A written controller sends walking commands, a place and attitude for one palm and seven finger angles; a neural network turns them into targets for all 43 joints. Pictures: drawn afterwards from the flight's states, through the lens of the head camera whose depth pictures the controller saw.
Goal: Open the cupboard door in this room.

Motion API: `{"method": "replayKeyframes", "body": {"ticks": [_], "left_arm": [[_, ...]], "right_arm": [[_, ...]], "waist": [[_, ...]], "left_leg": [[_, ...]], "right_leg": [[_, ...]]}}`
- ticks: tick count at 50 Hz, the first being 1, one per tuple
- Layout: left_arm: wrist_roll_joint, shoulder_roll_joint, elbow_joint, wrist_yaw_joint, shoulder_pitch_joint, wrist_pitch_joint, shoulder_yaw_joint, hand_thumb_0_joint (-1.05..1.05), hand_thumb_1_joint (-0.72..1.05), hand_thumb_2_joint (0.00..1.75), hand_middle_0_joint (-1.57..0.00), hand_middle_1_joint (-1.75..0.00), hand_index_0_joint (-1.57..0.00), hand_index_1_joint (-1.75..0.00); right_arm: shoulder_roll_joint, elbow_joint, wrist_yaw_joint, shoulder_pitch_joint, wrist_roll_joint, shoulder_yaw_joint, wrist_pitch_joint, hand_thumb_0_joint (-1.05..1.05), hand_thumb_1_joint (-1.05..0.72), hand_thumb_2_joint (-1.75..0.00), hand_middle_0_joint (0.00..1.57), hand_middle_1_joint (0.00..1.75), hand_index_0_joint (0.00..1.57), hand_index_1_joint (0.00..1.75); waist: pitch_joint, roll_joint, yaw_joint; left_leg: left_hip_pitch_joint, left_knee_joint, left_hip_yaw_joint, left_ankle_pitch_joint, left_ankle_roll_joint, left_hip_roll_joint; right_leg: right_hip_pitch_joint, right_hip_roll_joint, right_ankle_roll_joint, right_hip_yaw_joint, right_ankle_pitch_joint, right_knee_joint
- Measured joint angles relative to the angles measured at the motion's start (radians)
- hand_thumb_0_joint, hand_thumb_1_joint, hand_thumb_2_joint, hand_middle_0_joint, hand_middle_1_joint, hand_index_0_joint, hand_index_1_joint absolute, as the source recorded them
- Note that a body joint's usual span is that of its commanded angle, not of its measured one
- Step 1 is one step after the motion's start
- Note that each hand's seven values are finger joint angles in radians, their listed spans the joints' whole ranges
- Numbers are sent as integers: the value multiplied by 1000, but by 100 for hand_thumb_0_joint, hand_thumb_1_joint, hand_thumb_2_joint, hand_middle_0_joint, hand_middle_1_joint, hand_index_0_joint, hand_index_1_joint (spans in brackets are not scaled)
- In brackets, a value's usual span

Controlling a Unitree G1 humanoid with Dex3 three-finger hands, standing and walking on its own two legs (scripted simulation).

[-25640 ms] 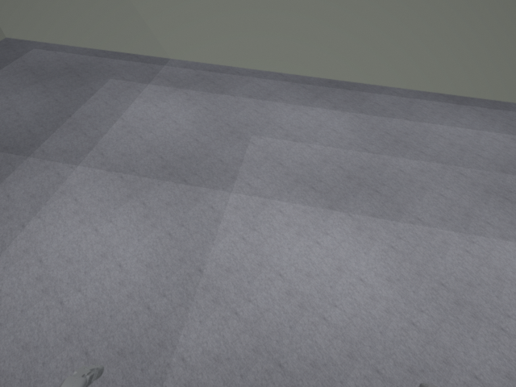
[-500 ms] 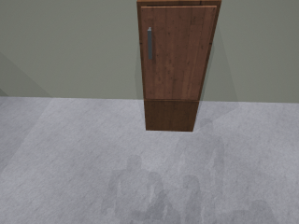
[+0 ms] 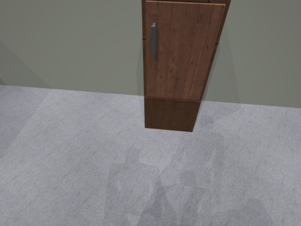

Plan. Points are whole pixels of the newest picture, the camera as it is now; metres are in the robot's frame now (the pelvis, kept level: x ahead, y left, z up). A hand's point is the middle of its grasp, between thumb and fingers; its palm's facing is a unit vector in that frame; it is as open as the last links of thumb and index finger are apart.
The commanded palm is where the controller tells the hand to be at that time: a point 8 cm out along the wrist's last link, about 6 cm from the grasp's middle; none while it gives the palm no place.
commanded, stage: look at it before walking up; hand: left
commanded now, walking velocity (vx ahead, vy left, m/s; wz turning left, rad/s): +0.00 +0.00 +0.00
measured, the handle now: (153, 40) +0.97 +0.05 +0.04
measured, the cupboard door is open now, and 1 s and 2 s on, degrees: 0 0 0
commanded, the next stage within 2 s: take the last steps up to it in 0.50 s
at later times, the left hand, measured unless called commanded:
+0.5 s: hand out of the picture -0.01 +0.17 -0.18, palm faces +0.05 -0.98 -0.17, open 7.4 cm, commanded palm none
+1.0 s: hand out of the picture +0.06 +0.16 -0.18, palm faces -0.02 -0.98 -0.21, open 7.4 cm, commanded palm none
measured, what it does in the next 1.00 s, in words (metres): steps on the spot: right foot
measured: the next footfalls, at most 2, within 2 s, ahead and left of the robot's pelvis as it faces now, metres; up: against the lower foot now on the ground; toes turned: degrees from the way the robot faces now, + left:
right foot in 1.00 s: +0.11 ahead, -0.14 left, +0.00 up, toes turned -12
left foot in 1.46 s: +0.33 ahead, +0.05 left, +0.00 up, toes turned +4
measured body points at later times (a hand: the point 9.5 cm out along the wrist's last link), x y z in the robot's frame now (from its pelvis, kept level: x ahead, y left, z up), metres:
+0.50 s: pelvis +0.01 +0.01 +0.00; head +0.01 +0.01 +0.45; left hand -0.01 +0.22 -0.16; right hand -0.02 -0.19 -0.17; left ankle +0.00 +0.14 -0.74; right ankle +0.00 -0.09 -0.74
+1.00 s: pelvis +0.05 -0.02 -0.02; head +0.06 -0.05 +0.43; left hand +0.06 +0.21 -0.16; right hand -0.03 -0.24 -0.18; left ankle +0.00 +0.14 -0.74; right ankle +0.07 -0.13 -0.75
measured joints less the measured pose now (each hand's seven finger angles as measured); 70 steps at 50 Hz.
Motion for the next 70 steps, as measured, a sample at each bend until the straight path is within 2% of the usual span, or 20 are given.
{"method": "replayKeyframes", "body": {"ticks": [8,21,35,39,43,45,47,50,51,53,55,57,60,64,70], "left_arm": [[2,3,-5,2,1,-4,3,1,90,90,-20,-30,-20,-30],[2,33,-23,4,-24,-5,11,1,91,90,-20,-30,-20,-30],[2,34,-26,1,-26,-1,13,1,91,90,-20,-30,-20,-30],[12,38,-28,-19,-5,20,29,1,91,90,-20,-30,-20,-30],[26,48,-40,-45,5,53,52,1,91,90,-20,-30,-20,-30],[28,53,-52,-56,-6,57,63,1,91,90,-20,-30,-20,-30],[26,58,-71,-63,-20,49,70,1,91,90,-20,-30,-20,-30],[22,75,-102,-65,-30,15,76,1,91,90,-20,-30,-20,-30],[23,78,-105,-60,-36,0,79,1,91,90,-20,-30,-20,-30],[16,78,-104,-44,-42,-20,77,1,91,90,-20,-30,-20,-30],[13,75,-97,-32,-33,-27,76,1,91,90,-20,-30,-20,-30],[15,70,-81,-26,-18,-28,70,0,91,90,-20,-30,-20,-30],[17,52,-53,-25,8,-32,56,0,91,90,-20,-30,-20,-30],[18,27,-26,-27,40,-42,40,1,90,90,-20,-30,-20,-30],[20,22,-2,-25,66,-46,36,1,90,90,-20,-30,-20,-30]], "right_arm": [[-10,-4,-4,-6,-2,-1,-1,1,-92,-90,19,30,20,30],[10,0,1,15,-1,4,-5,0,-91,-90,19,30,20,30],[11,0,0,20,-4,2,-9,0,-91,-90,19,30,20,30],[10,-12,2,27,-11,-14,-2,0,-91,-90,20,30,20,30],[-3,-29,2,41,-20,-38,-10,0,-91,-90,20,30,20,30],[-16,-33,2,53,-24,-45,-18,0,-91,-90,20,30,20,30],[-32,-30,3,64,-28,-51,-19,0,-91,-90,20,30,20,30],[-51,-19,8,83,-27,-56,-8,0,-90,-90,20,30,20,30],[-56,-14,10,84,-23,-56,1,0,-90,-90,20,30,20,30],[-66,-9,19,67,-17,-57,24,1,-91,-90,20,30,20,30],[-72,-18,26,31,-18,-60,32,1,-91,-90,20,30,20,30],[-77,-43,33,-14,-20,-63,24,1,-91,-90,19,30,20,30],[-84,-88,38,-82,-22,-66,5,1,-91,-90,19,30,20,30],[-83,-128,42,-155,-19,-63,-4,1,-91,-90,19,30,19,30],[-50,-149,47,-232,-15,-41,-13,1,-91,-90,19,30,19,30]], "waist": [[0,3,2],[9,3,-6],[8,-9,-6],[-5,-22,-8],[-10,-18,-21],[-3,-6,-31],[7,11,-36],[12,26,-27],[14,34,-19],[14,40,-3],[12,24,11],[14,6,16],[18,-1,14],[23,5,20],[49,-9,48]], "left_leg": [[0,3,0,-5,2,-2],[1,3,3,-9,10,-10],[4,10,11,-21,22,-20],[-10,53,31,-56,25,-18],[-14,79,57,-89,27,-6],[-5,73,60,-92,19,3],[5,74,58,-100,4,18],[-10,162,47,-163,-15,51],[-39,247,28,-228,-4,64],[-130,462,-30,-308,18,55],[-218,631,-43,-285,31,34],[-288,700,-34,-226,31,25],[-358,687,-30,-140,22,25],[-401,591,-36,-78,9,28],[-354,354,-21,-63,23,15]], "right_leg": [[1,-2,2,0,-3,0],[2,-10,11,3,-5,1],[4,-21,24,12,-8,4],[-36,-25,22,34,-64,81],[-153,-35,18,30,-186,336],[-198,-44,21,27,-200,397],[-212,-57,26,20,-195,366],[-166,-60,29,5,-92,201],[-168,-49,21,-5,-60,215],[-155,-30,-1,-23,-85,232],[-119,-18,-16,-22,-95,190],[-78,-8,-19,-15,-77,128],[-17,12,-23,-10,-57,44],[54,38,-21,-12,-63,-26],[142,48,0,-15,-129,-45]]}}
